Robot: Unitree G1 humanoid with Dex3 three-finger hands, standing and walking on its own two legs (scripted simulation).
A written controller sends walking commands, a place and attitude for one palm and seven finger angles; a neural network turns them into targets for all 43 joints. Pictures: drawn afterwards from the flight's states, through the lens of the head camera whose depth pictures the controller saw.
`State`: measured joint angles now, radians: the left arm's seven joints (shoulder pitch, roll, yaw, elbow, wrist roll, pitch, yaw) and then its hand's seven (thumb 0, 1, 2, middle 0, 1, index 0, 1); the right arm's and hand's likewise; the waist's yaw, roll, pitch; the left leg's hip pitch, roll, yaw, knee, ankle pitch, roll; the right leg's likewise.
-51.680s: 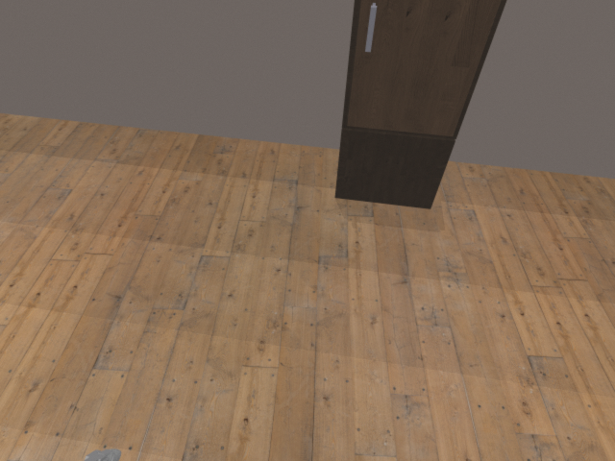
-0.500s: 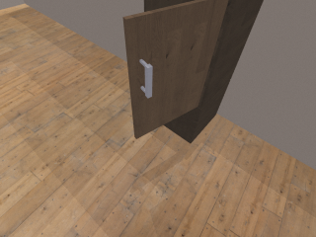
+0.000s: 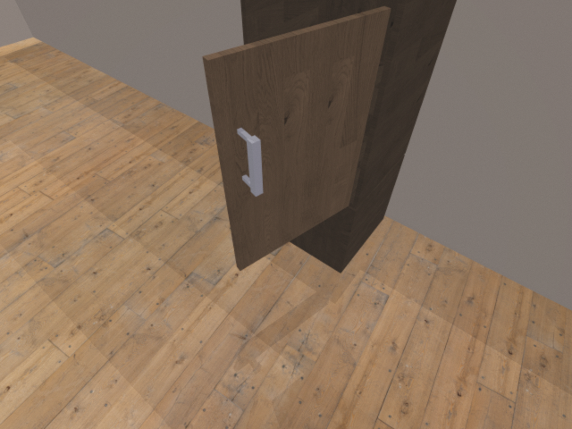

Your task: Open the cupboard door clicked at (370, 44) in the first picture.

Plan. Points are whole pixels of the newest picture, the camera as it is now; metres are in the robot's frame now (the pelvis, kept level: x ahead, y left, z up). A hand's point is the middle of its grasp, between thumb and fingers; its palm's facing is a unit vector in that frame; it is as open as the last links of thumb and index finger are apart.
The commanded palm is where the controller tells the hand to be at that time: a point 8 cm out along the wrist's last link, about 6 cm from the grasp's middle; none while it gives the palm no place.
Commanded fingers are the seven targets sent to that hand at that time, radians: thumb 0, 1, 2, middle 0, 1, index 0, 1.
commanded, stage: let the arm hang, fingers relaxed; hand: left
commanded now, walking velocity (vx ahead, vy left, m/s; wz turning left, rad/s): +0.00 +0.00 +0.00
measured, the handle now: (249, 162) +0.59 +0.10 +0.03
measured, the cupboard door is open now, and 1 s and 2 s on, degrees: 75 75 75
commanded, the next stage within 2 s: look to check the result in 0.04 s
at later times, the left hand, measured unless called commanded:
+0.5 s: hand out of the picture +0.03 +0.20 -0.17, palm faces +0.00 -0.97 -0.25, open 7.4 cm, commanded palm none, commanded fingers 0.00 0.90 0.90 -0.20 -0.30 -0.20 -0.30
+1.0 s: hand out of the picture +0.08 +0.20 -0.16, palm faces -0.01 -0.96 -0.26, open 7.4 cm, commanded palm none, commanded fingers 0.00 0.90 0.90 -0.20 -0.30 -0.20 -0.30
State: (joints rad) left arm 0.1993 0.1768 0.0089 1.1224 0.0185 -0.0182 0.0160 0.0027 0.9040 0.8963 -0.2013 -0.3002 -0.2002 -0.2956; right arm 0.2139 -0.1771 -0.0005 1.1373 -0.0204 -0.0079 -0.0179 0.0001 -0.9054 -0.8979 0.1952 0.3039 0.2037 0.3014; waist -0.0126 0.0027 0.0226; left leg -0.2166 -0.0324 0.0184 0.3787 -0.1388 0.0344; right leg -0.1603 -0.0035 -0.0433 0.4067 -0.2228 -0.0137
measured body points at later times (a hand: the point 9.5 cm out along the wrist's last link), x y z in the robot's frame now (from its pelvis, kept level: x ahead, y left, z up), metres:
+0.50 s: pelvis +0.02 -0.01 +0.00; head +0.04 -0.01 +0.45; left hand +0.03 +0.25 -0.15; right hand +0.05 -0.25 -0.15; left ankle +0.04 +0.10 -0.74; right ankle +0.00 -0.11 -0.74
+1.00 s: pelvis +0.04 -0.01 +0.00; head +0.05 -0.01 +0.45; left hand +0.08 +0.25 -0.14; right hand +0.08 -0.27 -0.15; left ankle +0.04 +0.10 -0.74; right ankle +0.00 -0.11 -0.74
